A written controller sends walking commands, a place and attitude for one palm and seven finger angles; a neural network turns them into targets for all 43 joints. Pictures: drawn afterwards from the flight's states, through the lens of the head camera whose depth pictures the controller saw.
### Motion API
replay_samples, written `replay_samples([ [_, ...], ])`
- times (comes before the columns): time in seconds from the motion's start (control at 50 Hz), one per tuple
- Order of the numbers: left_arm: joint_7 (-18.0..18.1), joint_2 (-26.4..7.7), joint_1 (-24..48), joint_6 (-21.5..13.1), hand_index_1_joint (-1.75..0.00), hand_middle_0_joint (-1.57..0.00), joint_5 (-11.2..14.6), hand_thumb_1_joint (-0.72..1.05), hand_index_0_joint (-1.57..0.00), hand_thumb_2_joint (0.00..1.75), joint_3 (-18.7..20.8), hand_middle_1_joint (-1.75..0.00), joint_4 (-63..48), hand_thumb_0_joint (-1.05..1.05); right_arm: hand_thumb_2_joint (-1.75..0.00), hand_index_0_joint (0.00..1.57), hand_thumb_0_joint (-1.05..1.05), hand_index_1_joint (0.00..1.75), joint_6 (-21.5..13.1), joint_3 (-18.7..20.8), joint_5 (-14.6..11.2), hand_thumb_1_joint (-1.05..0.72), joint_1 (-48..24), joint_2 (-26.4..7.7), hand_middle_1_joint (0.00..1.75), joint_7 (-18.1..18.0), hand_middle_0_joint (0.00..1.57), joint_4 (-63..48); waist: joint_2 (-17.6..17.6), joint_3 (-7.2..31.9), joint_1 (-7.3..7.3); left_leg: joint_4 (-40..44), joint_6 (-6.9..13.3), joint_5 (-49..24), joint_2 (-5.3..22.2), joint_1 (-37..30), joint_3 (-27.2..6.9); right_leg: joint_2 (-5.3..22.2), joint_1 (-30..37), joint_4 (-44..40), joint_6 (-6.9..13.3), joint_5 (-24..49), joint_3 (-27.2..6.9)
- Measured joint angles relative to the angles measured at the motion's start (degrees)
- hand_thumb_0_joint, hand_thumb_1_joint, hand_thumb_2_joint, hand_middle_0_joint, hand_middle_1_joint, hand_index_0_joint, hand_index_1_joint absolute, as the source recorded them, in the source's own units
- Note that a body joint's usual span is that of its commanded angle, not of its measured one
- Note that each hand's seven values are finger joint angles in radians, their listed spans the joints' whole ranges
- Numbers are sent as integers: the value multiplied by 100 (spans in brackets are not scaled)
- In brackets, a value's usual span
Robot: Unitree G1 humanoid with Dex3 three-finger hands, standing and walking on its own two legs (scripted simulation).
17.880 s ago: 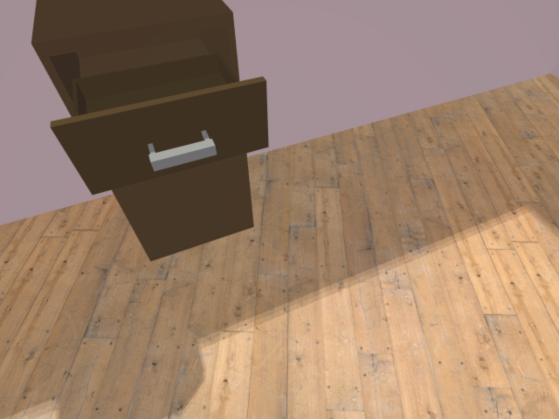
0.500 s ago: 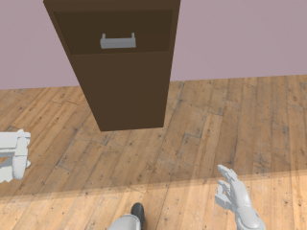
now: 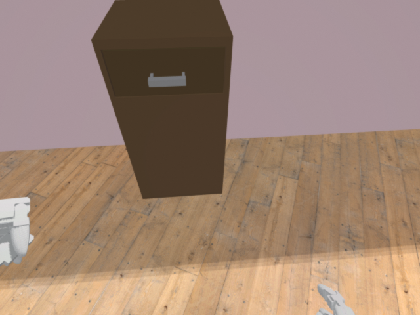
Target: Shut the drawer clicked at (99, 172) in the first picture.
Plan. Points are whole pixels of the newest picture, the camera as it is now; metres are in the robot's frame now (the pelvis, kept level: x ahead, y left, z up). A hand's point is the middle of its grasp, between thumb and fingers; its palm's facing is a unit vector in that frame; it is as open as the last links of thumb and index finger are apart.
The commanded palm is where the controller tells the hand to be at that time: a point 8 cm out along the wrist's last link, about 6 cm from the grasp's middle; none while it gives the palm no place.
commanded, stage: stop stepping back and stand still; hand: left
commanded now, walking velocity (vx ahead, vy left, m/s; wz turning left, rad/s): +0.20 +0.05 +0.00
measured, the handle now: (167, 78) +0.87 +0.21 +0.01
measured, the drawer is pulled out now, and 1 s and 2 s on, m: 0.00 0.00 0.00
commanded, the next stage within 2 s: let the arm hang, fingers relaxed in 1.38 s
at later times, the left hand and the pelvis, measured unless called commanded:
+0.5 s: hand (26, 257) +0.15 +0.24 +0.17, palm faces +0.43 -0.78 -0.45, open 3.2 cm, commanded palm +0.10 +0.28 +0.18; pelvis -0.02 +0.00 +0.00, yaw +3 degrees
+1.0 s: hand (26, 225) +0.20 +0.27 +0.16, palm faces +0.34 -0.81 -0.49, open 3.2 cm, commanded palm +0.14 +0.31 +0.18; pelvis +0.02 +0.03 +0.00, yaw +2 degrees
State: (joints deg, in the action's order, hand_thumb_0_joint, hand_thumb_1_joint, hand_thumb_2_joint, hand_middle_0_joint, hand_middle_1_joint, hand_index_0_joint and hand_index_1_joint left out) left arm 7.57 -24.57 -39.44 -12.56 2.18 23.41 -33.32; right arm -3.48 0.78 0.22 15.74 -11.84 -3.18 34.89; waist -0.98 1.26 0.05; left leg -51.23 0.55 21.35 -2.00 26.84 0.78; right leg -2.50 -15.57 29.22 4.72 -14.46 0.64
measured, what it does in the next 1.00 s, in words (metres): steps on the spot: left foot, then left foot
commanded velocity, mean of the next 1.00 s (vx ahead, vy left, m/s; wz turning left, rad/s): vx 0.04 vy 0.00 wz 0.00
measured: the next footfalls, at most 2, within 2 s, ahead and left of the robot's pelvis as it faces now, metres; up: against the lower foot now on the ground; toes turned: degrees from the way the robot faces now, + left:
left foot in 0.18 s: +0.03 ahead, +0.16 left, +0.00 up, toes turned +5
left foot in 0.60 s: +0.06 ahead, +0.13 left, +0.00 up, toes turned +5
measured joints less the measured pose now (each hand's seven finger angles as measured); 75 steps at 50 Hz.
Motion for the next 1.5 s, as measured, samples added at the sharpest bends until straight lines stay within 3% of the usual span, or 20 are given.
replay_samples([
  [0.04,62,267,224,42,-160,-141,-47,89,-141,89,-126,-160,282,1,-89,20,1,30,13,-18,18,-90,120,-35,30,-55,21,149,-62,110,76,-137,36,-12,42,-43,118,109,53,-187,-13,73,0],
  [0.1,137,541,573,135,-160,-141,-129,89,-141,89,-349,-160,553,1,-89,20,1,30,-63,-33,46,-90,218,-94,30,-152,21,257,-147,161,85,582,143,73,162,-463,285,254,50,-263,-52,136,63],
  [0.14,166,624,676,166,-160,-141,-164,89,-141,89,-482,-160,531,1,-89,21,1,30,-149,-32,72,-90,227,-145,30,-194,21,257,-153,148,34,1366,211,90,229,-906,327,290,-3,-172,-95,111,128],
  [0.18,164,618,654,133,-160,-141,-166,89,-141,89,-537,-160,326,1,-89,21,1,30,-251,-12,89,-90,207,-244,30,-213,21,138,-1,113,-42,2189,344,241,351,-1346,119,183,-184,138,-171,-67,228],
  [0.2,165,550,663,103,-160,-141,-170,89,-141,89,-506,-160,222,1,-89,21,1,30,-293,12,88,-90,136,-235,30,-216,21,105,2,28,-108,2278,270,-250,367,-1320,63,164,-309,427,-267,-281,223],
  [0.24,154,332,634,50,-160,-141,-176,89,-141,89,-344,-160,124,1,-89,20,1,30,-344,26,76,-90,8,-100,30,-189,21,100,-135,-115,-156,2059,62,-663,318,-1255,97,151,-551,1264,-445,-804,77],
  [0.28,142,175,537,43,-160,-141,-178,89,-141,89,-185,-160,150,1,-89,20,1,30,-404,10,49,-90,5,45,30,-135,21,85,-158,-95,-204,2001,-33,-618,305,-1265,94,140,-661,1793,-469,-988,61],
  [0.34,160,63,384,76,-160,-141,-158,89,-141,89,-36,-160,178,1,-89,20,1,30,-470,-94,26,-90,71,157,30,-75,21,49,-41,-60,-173,1847,-145,-491,363,-1220,56,171,-274,1051,-487,-863,185],
  [0.4,111,136,471,71,-160,-141,-151,89,-141,89,-95,-160,219,1,-89,20,1,30,-389,-132,37,-90,-18,146,30,-12,21,161,164,-175,-53,923,-18,138,426,-841,-68,26,-171,727,-126,-262,281],
  [0.46,45,424,622,71,-160,-141,-144,89,-141,89,-338,-160,278,1,-89,20,1,30,-248,-111,26,-90,-99,81,30,68,21,352,181,-258,60,-114,16,235,258,-466,-35,31,4,445,8,-164,299],
  [0.5,40,514,556,17,-160,-141,-140,89,-141,89,-387,-160,256,1,-89,21,1,30,-201,-131,27,-90,-127,67,30,57,21,354,88,-272,73,92,32,157,208,-493,123,77,106,222,1,-67,243],
  [0.54,52,486,451,-37,-160,-141,-129,89,-141,89,-371,-160,194,1,-89,21,1,30,-205,-145,42,-90,-133,60,30,16,21,282,-5,-277,44,829,73,-24,194,-715,245,106,173,84,-24,-13,217],
  [0.6,66,382,367,-103,-160,-141,-93,89,-141,89,-327,-160,41,1,-89,21,1,30,-298,-104,48,-90,-122,-73,30,-39,21,87,144,-300,-2,2128,172,-617,318,-1190,107,-49,195,105,-74,-71,313],
  [0.62,69,330,413,-123,-160,-141,-92,89,-141,89,-302,-160,29,1,-89,21,1,30,-311,-69,36,-90,-178,-85,30,-58,21,91,143,-363,1,2138,109,-866,337,-1202,90,-62,210,157,-100,-113,321],
  [0.7,43,243,439,-90,-160,-141,-84,89,-141,89,-214,-160,167,1,-89,20,1,30,-279,-61,-29,-90,-323,-76,30,-90,21,76,52,-361,33,2186,-30,-765,315,-1300,189,-37,336,-23,-168,-79,208],
  [1.24,-17,262,316,124,-160,-141,8,89,-141,89,-337,-160,139,1,-89,21,1,30,-155,-175,-19,-90,-423,40,30,-69,21,-98,118,-379,44,2633,182,-843,163,-1482,317,95,574,-635,-369,150,65],
  [1.48,8,271,322,94,-160,-141,-15,89,-141,89,-335,-160,155,1,-89,20,1,30,-194,-143,-4,-90,-402,8,30,-92,21,-76,118,-391,28,2675,231,-903,134,-1449,328,122,563,-725,-416,240,55],
  [1.5,-82,218,487,-6,-160,-141,-91,89,-141,89,-457,-160,480,1,-89,20,1,30,-321,-106,-23,-90,-426,-53,30,16,21,63,167,-330,24,2567,234,-888,127,-1319,290,133,466,-647,-420,225,94],
])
